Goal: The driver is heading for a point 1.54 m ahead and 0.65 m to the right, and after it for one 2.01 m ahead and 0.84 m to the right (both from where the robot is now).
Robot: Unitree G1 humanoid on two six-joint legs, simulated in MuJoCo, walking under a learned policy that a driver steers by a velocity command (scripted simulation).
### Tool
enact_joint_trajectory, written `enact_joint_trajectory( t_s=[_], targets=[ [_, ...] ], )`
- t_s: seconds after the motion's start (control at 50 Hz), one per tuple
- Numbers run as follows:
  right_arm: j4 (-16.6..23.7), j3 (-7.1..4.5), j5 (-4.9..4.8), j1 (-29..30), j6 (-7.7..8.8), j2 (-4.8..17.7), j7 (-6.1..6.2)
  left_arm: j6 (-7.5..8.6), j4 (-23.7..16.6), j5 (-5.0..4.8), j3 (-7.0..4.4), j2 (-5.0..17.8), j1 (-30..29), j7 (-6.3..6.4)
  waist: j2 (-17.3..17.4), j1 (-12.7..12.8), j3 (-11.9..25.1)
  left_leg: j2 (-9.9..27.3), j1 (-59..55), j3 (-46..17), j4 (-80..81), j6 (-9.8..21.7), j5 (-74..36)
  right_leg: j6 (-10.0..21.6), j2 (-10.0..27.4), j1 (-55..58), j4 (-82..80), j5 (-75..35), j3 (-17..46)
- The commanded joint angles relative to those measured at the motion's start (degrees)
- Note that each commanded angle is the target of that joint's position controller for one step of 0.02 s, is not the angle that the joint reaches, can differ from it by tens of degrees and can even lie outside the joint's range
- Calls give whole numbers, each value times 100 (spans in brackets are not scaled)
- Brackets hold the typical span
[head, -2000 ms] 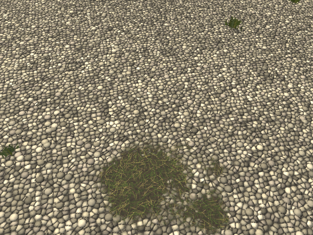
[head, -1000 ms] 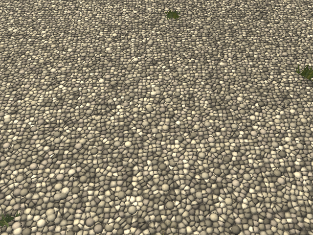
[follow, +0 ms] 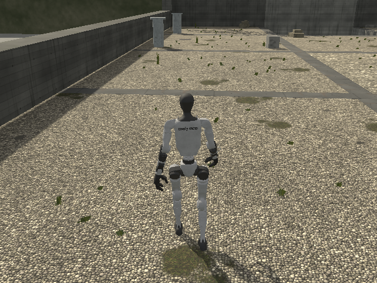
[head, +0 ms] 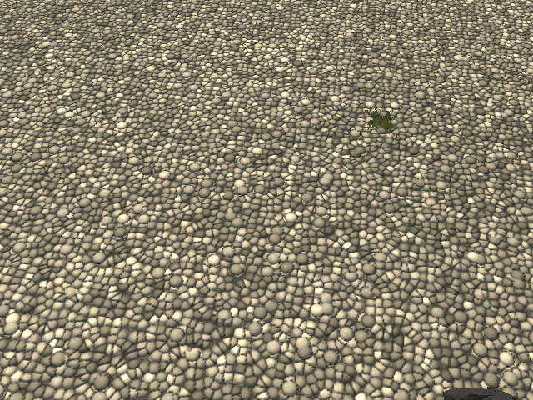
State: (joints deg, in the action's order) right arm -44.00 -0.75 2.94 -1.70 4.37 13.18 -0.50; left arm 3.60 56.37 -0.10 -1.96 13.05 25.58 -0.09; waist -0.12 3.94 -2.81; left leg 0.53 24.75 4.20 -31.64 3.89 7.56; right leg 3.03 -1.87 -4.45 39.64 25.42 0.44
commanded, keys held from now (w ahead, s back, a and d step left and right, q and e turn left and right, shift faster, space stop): w+e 0.90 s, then w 0.10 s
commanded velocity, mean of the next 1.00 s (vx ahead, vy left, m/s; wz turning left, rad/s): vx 0.50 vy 0.00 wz -0.51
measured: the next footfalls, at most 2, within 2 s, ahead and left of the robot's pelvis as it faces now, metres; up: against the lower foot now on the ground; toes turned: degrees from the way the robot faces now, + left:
right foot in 0.50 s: +0.38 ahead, -0.13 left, +0.00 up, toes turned -22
left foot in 1.04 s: +0.74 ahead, -0.13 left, +0.00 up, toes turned -34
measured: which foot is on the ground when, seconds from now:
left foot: down 0.00-0.52, up 0.54-1.00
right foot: up 0.00-0.48, down 0.50-1.00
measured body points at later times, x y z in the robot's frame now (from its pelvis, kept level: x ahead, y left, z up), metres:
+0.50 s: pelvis +0.25 -0.03 -0.01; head +0.28 -0.05 +0.44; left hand +0.50 +0.14 -0.11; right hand +0.14 -0.26 -0.15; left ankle +0.10 +0.09 -0.72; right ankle +0.34 -0.12 -0.73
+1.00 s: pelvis +0.51 -0.12 +0.01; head +0.54 -0.14 +0.45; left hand +0.63 +0.15 -0.12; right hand +0.58 -0.43 -0.08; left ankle +0.71 -0.09 -0.71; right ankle +0.34 -0.12 -0.73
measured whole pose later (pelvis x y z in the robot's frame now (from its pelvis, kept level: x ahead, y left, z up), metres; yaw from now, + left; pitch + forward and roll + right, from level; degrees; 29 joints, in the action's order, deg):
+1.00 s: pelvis +0.51 -0.12 +0.01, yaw -33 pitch +2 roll -1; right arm -41.5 -1.3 1.8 -1.3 2.3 14.3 -1.6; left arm 2.8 51.4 0.8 -4.1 16.2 25.5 0.5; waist 1.5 5.6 -2.2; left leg 1.8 31.5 -0.3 -32.9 -0.4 3.9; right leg 5.9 -7.6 3.4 17.4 21.2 10.8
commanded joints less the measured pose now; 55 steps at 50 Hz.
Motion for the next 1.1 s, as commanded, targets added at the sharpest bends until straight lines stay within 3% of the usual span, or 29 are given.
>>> enact_joint_trajectory(
  t_s=[0.02,0.04,0.08,0.1,0.18,0.3,0.4,0.46,0.48,0.5,0.52,0.54,0.56,0.58,0.6,0.62,0.64,0.66,0.7,0.8,0.92,0.98,1.0,1.02,1.04,1.06,1.08,1.1],
  targets=[
    [-215,-372,-107,-1772,-69,1098,80,-7,-444,52,-214,813,21,46,565,-767,1043,2289,-3214,-3269,1708,864,1649,259,256,-3101,3017,19,342],
    [-164,-292,-139,-1353,-41,765,61,-14,-477,54,-194,669,-224,-9,429,-635,490,2021,-2489,-2549,1965,728,1376,242,467,-3033,2823,-411,319],
    [-243,-217,-169,-1178,36,491,87,-143,-446,149,-208,510,-269,-91,567,-387,75,1544,-1730,-1468,2270,375,598,169,676,-2687,2501,-778,261],
    [-283,-226,-171,-1220,87,522,96,-215,-435,176,-200,418,-209,-133,654,-320,106,1533,-1594,-1221,2312,381,263,117,685,-2558,2515,-882,207],
    [-470,-279,-220,-1540,225,587,110,-329,-656,179,-215,338,-809,-232,421,-284,-19,1441,-1797,-429,2483,419,-577,-5,781,-3195,2361,-1587,132],
    [-717,-280,-191,-1927,202,590,134,-308,-1107,179,-111,189,-2006,-347,397,-477,-269,1291,-2064,465,2423,370,-1345,-47,692,-3335,700,-2610,-280],
    [-946,-328,-172,-2338,102,763,203,-298,-1423,228,-79,257,-2623,-398,390,-614,-349,1538,-2910,860,1997,304,-2550,295,479,-3111,-200,-2126,-750],
    [-975,-388,-153,-2265,-18,1001,250,-301,-1327,242,-166,411,-2105,-326,599,-311,71,1574,-3232,1115,717,229,-4994,656,-68,-2216,-367,-1190,-1056],
    [-963,-411,-154,-2242,-82,1084,244,-267,-1180,238,-236,518,-1573,-288,595,-98,396,1567,-3168,1140,-175,222,-5181,807,-282,-1621,-537,-986,-1061],
    [-902,-415,-177,-2158,-125,1108,222,-210,-902,283,-348,697,-693,-217,363,314,874,1476,-2580,1227,-1507,83,-4432,1006,-381,-405,-1050,-1188,-876],
    [-647,-335,-250,-2214,-102,794,178,-209,-785,356,-554,1330,-31,-118,-389,509,1496,1153,-862,1243,-3415,-168,-2094,1479,861,1263,-1319,-367,907],
    [-211,-321,-255,-2023,-28,557,72,-266,-925,194,-662,1824,-348,-95,-1340,133,1782,-197,1259,478,-5216,-483,2408,2262,2186,2243,-2173,-859,4078],
    [-70,-361,-184,-1290,30,859,51,-328,-907,93,-626,1683,-299,-60,-292,327,1372,129,1862,-505,-5227,-419,1959,2109,2071,2007,-2376,-1340,3606],
    [-18,-309,-256,-1200,110,718,30,-318,-851,63,-558,1420,-572,-13,-120,109,727,393,1881,-548,-4799,-364,1415,1920,1960,1304,-2420,-1792,2839],
    [-125,-310,-251,-1354,136,698,46,-281,-859,57,-481,1124,-837,1,199,-189,316,590,1519,-548,-4165,-352,1172,1629,1649,573,-2509,-2450,2300],
    [-164,-325,-131,-1351,42,694,52,-243,-884,6,-412,904,-1130,12,338,-412,148,683,1160,-573,-3824,-373,1061,1313,1215,107,-2593,-2761,1798],
    [-188,-301,-55,-1666,-71,611,39,-184,-938,2,-388,903,-1197,20,-23,-561,284,692,794,-578,-3629,-458,1040,1412,1211,-167,-2632,-3219,1636],
    [-189,-303,-11,-1660,-163,622,32,-110,-916,-17,-368,852,-1119,-1,-1,-591,283,698,711,-560,-3515,-532,1089,1436,1115,-269,-2635,-3598,1562],
    [-107,-295,-12,-1453,-260,557,-2,-31,-876,-8,-397,995,-966,-17,29,-588,248,667,757,-464,-3085,-660,867,1414,918,-485,-2766,-3369,1404],
    [332,-266,-53,-248,-284,561,-46,-32,-792,10,-413,1095,-323,-24,-225,-165,20,552,1418,-428,-1750,-762,-198,1166,775,-139,-2831,-3172,1548],
    [705,-183,-122,632,-181,592,-105,-52,-748,80,-410,1155,139,51,-367,146,2,214,1351,-430,-555,-610,-586,1038,884,557,-2399,-3820,1790],
    [634,-209,-128,193,-107,718,-93,-14,-771,103,-397,1203,-51,112,-472,-123,42,71,293,-424,45,-327,-356,753,1021,474,-2139,-4343,1825],
    [490,-261,-126,-257,-79,824,-56,13,-774,108,-398,1250,-149,109,-481,-321,198,-89,-371,-348,135,-211,-95,653,983,398,-1761,-5043,1767],
    [247,-324,-118,-1006,-28,925,2,33,-748,104,-390,1265,-213,83,-280,-687,556,-221,-1256,-235,474,-82,-85,545,736,342,-867,-5475,1534],
    [98,-398,-47,-1807,40,1164,80,69,-782,87,-337,1104,-189,44,6,-1034,1111,365,-2475,-800,588,135,223,434,412,-268,408,-4650,1288],
    [86,-546,80,-2395,37,1803,124,84,-922,-112,-219,560,476,15,1225,-890,2010,1977,-4087,-3323,850,799,1084,157,-397,-1824,2407,-1869,730],
    [-18,-549,-56,-2188,-58,1659,58,68,-835,22,-233,791,614,24,1437,-696,1924,2361,-3844,-4922,1672,1064,1490,183,-597,-2649,3099,388,714],
    [92,-449,-135,-1613,-86,1193,30,17,-804,133,-257,921,227,30,620,-516,906,2174,-2952,-4228,1740,1019,2053,208,-214,-2927,3386,-62,814]
  ],
)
